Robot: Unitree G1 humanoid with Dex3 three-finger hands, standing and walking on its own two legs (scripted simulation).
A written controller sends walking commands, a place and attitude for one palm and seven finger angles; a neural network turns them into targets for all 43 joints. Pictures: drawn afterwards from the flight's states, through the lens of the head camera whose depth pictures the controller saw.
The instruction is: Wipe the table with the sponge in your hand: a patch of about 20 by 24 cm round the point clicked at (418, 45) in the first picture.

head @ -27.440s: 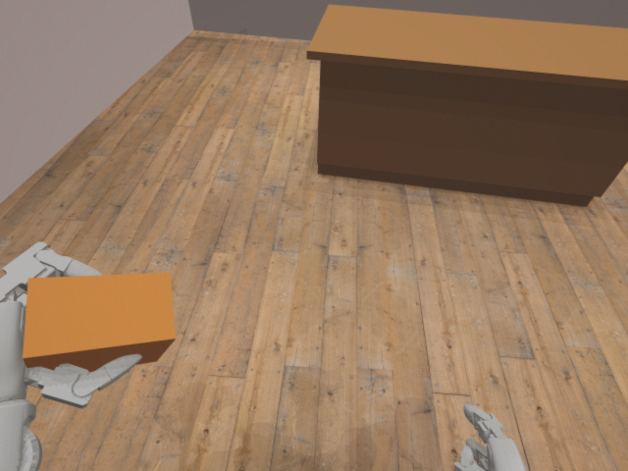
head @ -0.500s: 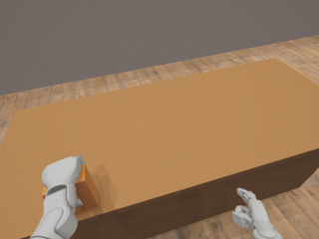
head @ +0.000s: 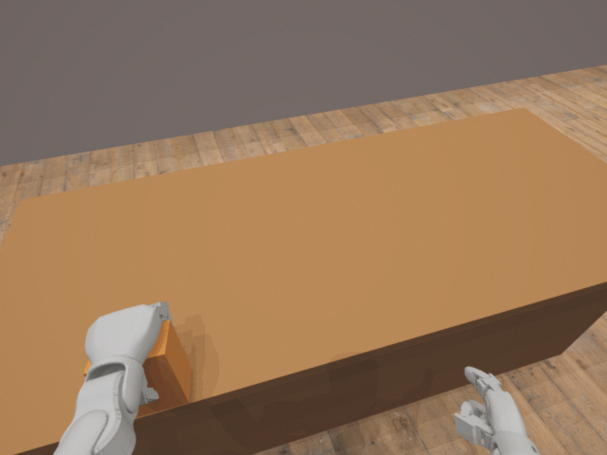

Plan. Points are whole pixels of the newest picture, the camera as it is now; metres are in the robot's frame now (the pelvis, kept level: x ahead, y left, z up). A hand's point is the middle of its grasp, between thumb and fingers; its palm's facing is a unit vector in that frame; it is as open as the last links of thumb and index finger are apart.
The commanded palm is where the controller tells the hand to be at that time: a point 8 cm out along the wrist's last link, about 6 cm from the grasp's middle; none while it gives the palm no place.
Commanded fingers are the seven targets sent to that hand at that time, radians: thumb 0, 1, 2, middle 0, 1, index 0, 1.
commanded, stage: lower the sponge onto the table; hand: left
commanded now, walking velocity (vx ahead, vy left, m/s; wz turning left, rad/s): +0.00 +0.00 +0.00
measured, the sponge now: (147, 377) +0.21 +0.27 -0.05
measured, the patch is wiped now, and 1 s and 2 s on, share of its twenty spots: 0.00 0.20 0.30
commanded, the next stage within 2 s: wipe forward along the first lane in 0.46 s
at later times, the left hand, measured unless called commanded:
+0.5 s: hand (146, 346) +0.24 +0.28 -0.01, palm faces -0.08 -0.09 -0.99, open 10.0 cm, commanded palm +0.21 +0.28 +0.05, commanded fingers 0.00 0.10 1.30 -1.20 -1.60 -1.20 -1.60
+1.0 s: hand (140, 327) +0.27 +0.31 -0.03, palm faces -0.12 -0.08 -0.99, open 10.0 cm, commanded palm +0.26 +0.31 +0.03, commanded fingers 0.00 0.10 1.30 -1.20 -1.60 -1.20 -1.60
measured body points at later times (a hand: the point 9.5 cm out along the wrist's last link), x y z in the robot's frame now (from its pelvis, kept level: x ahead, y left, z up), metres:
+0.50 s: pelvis +0.00 +0.01 +0.00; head -0.01 -0.01 +0.45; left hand +0.24 +0.28 +0.04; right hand +0.22 -0.21 -0.09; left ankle +0.02 +0.10 -0.74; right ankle +0.01 -0.08 -0.74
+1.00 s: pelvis -0.01 +0.01 -0.01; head +0.00 +0.00 +0.44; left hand +0.28 +0.31 +0.03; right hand +0.17 -0.23 -0.12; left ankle +0.02 +0.10 -0.74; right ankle +0.01 -0.09 -0.74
